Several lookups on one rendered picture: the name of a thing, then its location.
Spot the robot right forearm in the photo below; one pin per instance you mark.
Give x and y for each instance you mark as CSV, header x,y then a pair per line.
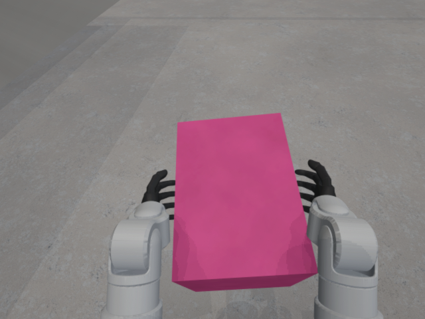
x,y
347,261

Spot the carton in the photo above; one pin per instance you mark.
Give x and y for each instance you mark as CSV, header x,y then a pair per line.
x,y
239,221

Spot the left robot hand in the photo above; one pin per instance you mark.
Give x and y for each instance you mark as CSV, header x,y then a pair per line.
x,y
154,187

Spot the robot left forearm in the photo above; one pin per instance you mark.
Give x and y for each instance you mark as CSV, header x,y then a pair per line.
x,y
134,264

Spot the right robot hand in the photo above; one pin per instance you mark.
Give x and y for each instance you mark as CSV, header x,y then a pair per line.
x,y
323,184

